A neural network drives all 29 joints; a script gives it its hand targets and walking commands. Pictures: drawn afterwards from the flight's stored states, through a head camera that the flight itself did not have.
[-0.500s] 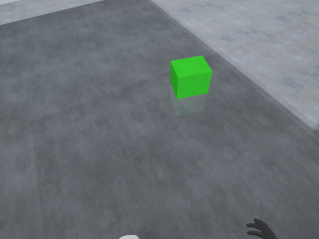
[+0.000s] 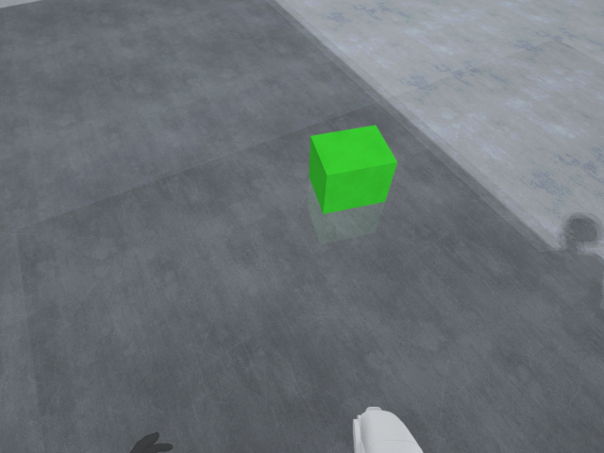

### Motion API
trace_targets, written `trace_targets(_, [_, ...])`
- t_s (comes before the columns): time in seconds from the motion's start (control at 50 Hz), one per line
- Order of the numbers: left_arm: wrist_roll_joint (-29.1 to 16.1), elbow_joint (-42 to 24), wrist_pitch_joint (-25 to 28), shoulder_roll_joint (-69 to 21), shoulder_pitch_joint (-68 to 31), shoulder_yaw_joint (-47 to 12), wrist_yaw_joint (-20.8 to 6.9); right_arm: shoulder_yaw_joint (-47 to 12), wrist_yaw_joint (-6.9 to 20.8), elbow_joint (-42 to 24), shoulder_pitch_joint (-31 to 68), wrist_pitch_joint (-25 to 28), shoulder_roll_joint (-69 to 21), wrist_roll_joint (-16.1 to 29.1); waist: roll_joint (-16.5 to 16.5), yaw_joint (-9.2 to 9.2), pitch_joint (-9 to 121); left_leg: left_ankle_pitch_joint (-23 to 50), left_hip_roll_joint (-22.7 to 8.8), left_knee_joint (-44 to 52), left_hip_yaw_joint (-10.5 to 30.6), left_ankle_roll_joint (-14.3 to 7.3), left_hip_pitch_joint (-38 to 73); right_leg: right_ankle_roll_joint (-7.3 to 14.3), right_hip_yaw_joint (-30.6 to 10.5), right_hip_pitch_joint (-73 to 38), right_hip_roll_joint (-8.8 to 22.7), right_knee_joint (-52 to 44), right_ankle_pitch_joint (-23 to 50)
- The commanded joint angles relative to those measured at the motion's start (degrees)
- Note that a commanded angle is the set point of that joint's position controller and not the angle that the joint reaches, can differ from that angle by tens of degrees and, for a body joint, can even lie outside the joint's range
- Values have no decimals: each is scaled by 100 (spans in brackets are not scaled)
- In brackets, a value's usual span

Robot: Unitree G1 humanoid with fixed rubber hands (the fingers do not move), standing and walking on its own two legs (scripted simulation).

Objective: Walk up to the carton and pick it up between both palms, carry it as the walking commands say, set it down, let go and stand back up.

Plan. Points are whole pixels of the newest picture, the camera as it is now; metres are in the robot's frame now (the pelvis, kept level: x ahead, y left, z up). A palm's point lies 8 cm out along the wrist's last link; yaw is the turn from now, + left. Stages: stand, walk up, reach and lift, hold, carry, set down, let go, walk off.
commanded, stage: walk up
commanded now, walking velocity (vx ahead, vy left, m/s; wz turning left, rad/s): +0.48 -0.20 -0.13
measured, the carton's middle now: (349, 169) +1.20 -0.18 -0.65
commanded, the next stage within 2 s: none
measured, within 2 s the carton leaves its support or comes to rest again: neither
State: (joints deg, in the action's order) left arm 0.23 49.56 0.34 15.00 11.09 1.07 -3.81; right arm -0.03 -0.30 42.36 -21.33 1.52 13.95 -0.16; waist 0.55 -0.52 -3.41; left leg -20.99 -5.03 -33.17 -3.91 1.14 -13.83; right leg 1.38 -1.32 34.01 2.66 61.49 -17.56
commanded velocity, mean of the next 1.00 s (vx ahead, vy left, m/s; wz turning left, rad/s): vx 0.50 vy -0.12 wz -0.01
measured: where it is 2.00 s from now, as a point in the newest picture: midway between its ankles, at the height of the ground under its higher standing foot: (322, 280)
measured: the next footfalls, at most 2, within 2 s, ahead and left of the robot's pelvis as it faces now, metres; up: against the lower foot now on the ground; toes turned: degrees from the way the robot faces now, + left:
right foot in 0.14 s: +0.22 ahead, -0.18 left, +0.00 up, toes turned -2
left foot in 0.54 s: +0.36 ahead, +0.12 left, +0.00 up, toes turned +3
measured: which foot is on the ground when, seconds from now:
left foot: down 0.00-0.14, up 0.16-0.52, down 0.54-0.90, up 0.92-1.00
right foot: up 0.00-0.12, down 0.14-0.52, up 0.54-0.88, down 0.90-1.00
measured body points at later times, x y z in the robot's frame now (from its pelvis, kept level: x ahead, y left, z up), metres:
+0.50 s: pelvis +0.25 -0.02 +0.00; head +0.28 -0.02 +0.44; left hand +0.26 +0.24 -0.14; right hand +0.41 -0.28 -0.11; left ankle +0.30 +0.12 -0.71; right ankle +0.18 -0.17 -0.73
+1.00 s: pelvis +0.49 -0.06 +0.00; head +0.53 -0.07 +0.44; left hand +0.60 +0.19 -0.13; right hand +0.53 -0.32 -0.14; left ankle +0.37 +0.09 -0.66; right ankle +0.54 -0.18 -0.73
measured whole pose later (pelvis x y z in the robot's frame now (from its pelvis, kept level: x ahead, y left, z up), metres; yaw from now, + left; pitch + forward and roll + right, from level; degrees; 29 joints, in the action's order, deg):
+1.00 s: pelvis +0.49 -0.06 +0.00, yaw -2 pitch +1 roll +1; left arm 0.4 50.9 2.1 14.1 10.6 1.4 -3.1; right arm 0.0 0.3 46.2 -18.6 0.7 14.2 -0.2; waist -0.3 0.4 -3.5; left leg -28.1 -5.4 -59.9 -3.2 2.8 -15.7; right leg 0.1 0.3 22.7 1.5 36.2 -14.7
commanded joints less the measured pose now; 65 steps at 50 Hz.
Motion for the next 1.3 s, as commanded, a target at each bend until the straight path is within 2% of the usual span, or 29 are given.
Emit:
trace_targets(0.0, [164, -561, 20, 128, -424, 99, -200, 606, -89, -71, 317, 192, 1104, -91, -992, 146, -115, 871, -1590, 2105, 530, -569, 371, -424, 110, 78, 490, -1767, 584])
trace_targets(0.06, [151, -315, 51, 170, -87, 163, -233, 669, -28, -3, 660, 121, 1392, -117, -1436, -146, 69, 620, -1399, 1846, 239, -479, -42, -348, 661, -1349, 323, -2493, 710])
trace_targets(0.1, [187, 45, 160, 338, 520, 205, -80, 640, 29, 57, 577, 89, 1330, -131, -728, -425, 433, 933, -959, 472, 24, -406, -47, -263, 1005, -2302, 58, -3011, 733])
trace_targets(0.12, [209, 428, 273, 742, 1482, 287, 50, 585, 81, 84, 575, 91, 1059, -205, 328, -800, 926, 423, -403, -1421, -231, -334, -427, -199, 510, -3386, 260, -3137, 398])
trace_targets(0.14, [348, 629, 344, 1514, 2375, 398, 186, 505, 111, -165, 680, 63, 539, -144, 2050, -1035, 917, -987, 355, -3341, -38, -191, -1599, -110, -2049, -3614, 1482, -4259, -1376])
trace_targets(0.16, [237, 456, 340, 1907, 2318, 447, 246, 439, 122, -368, 472, 69, 446, -76, 2585, -741, 882, -1202, 462, -4163, 540, -172, -2410, 295, -4032, -3598, 2163, -5145, -1760])
trace_targets(0.2, [209, 112, 387, 1328, 1510, 316, 281, 425, 120, -233, 832, 166, 640, -128, 1016, -417, 561, -428, 116, -4275, 653, -186, -2661, 702, -3547, -3470, 1783, -4786, -705])
trace_targets(0.24, [185, 106, 416, 902, 1105, 252, 307, 398, 168, -157, 864, 132, 517, -161, 554, -226, 444, -137, -112, -3780, 575, -126, -2227, 619, -2300, -3081, 1292, -4464, 521])
trace_targets(0.32, [185, 46, 419, 847, 1262, 246, 335, 301, 258, -158, 1276, 11, 423, -126, 915, -262, 290, -156, -29, -2800, 271, 10, -1980, 719, -1563, -2922, 1270, -4543, 1627])
trace_targets(0.42, [160, -70, 315, 989, 1094, 288, 354, 173, 349, -237, 1959, 53, 352, -80, 891, -298, -300, -29, 7, -983, -91, 132, -1477, 764, -1071, -2458, 1240, -4697, 1131])
trace_targets(0.48, [71, 19, 210, 1007, 821, 333, 312, 253, 205, 306, 679, 99, 470, -69, 1099, 373, 473, 795, 332, 383, -616, 124, 447, 553, -145, -2084, 490, -3413, 1230])
trace_targets(0.5, [100, -53, 200, 836, 770, 326, 290, 437, 110, 665, -427, 112, 932, -104, 274, 821, 939, 941, -28, 143, -46, 3, 1938, 326, 12, -1084, 168, -2046, 1158])
trace_targets(0.52, [91, -258, 247, 464, 710, 327, 260, 660, 19, 817, -1414, 151, 1706, -239, -1560, 1073, 1216, 408, -1776, 1218, 2401, -403, 2683, 43, 275, 131, -268, -163, -575])
trace_targets(0.54, [99, -450, 197, 423, 591, 312, 202, 720, -19, 710, -1535, 78, 2018, -193, -1942, 934, 920, 177, -2539, 2001, 4054, -811, 2437, -77, -68, 831, -337, 428, -1487])
trace_targets(0.62, [158, -228, 171, 350, 256, 239, 112, 493, 7, 441, -248, 194, 1087, -173, -789, 345, 512, 1841, -1740, 1733, 2209, -868, 1609, -211, -135, 626, 256, 283, -186])
trace_targets(0.68, [175, -254, 77, 243, -49, 150, 12, 507, -29, 370, -380, 268, 1078, -110, -1113, 333, 620, 3226, -1619, 1634, 1424, -832, 1544, -384, 190, 441, 231, -243, -72])
trace_targets(0.82, [143, -141, 138, 58, -478, 74, -98, 571, -39, 330, -124, 121, 1190, -129, -1498, 168, 230, 2201, -1250, 1477, 384, -604, 780, -274, 898, -1114, 42, -3107, 605])
trace_targets(0.86, [162, 290, 170, 356, 506, 218, 3, 566, 20, 319, -16, 107, 1219, -120, -733, -314, 677, 2497, -930, 66, 223, -473, 371, -160, 986, -2675, -161, -3535, 806])
trace_targets(0.88, [204, 550, 232, 800, 1327, 334, 85, 523, 49, 194, 58, 107, 1071, -149, 232, -696, 1036, 2260, -573, -1407, 27, -297, -262, -2, 424, -3653, 257, -3469, 646])
trace_targets(0.9, [277, 651, 252, 1501, 1941, 456, 183, 408, 71, 5, 70, 128, 462, -79, 2101, -816, 1137, -246, 314, -3257, -136, 20, -1501, 574, -2106, -4016, 1654, -4351, 122])
trace_targets(0.92, [189, 617, 226, 1622, 1931, 459, 211, 387, 57, -110, 326, 129, 522, -93, 2065, -617, 1100, -1342, 244, -3846, 369, -144, -2262, 926, -3086, -4110, 1943, -4685, -47])
trace_targets(0.98, [211, 277, 381, 1043, 1228, 315, 288, 411, 114, 6, 779, 144, 611, -148, 67, -364, 355, -349, -198, -3872, 504, -43, -2476, 904, -2550, -3381, 1663, -4599, 772])
trace_targets(1.06, [192, 170, 402, 805, 1013, 283, 328, 290, 226, 73, 981, 14, 408, -119, 734, -182, 381, -385, -89, -2644, 233, 67, -1613, 813, -1314, -2803, 1330, -4537, 2434])
trace_targets(1.16, [129, 157, 128, 877, 739, 333, 343, 199, 177, 268, 1042, -7, 357, -31, 1132, 67, 55, 171, 197, -322, -428, 183, -448, 631, -319, -2147, 708, -4068, 2048])
trace_targets(1.2, [66, 184, 98, 839, 750, 325, 343, 319, 62, 667, 171, 38, 578, -68, 540, 450, 483, 995, 273, 470, -504, 208, 833, 413, -134, -1707, 381, -3166, 1467])
trace_targets(1.22, [31, 34, 118, 684, 591, 334, 337, 453, -2, 810, -492, 84, 1017, -158, -399, 755, 650, 964, -551, 854, 598, -44, 1588, 173, 177, -947, 40, -1841, 1228])
trace_targets(1.24, [85, -153, 112, 344, 609, 337, 316, 600, -50, 839, -1089, 106, 1636, -245, -1783, 737, 736, 1751, -2324, 1687, 2833, -592, 1927, -157, 367, 37, -414, -524, -1447])
trace_targets(1.26, [66, -202, 24, 487, 537, 372, 309, 650, -72, 769, -908, 28, 1836, -198, -1751, 756, 651, 1996, -2586, 1787, 3404, -1051, 1826, -220, -69, 300, -187, -42, -1633])
trace_targets(1.28, [82, -211, -3, 512, 287, 349, 309, 612, -73, 695, -542, 16, 1601, -222, -1566, 651, 445, 2632, -2401, 1649, 2934, -1225, 1681, -265, -157, 414, -18, 165, -1343])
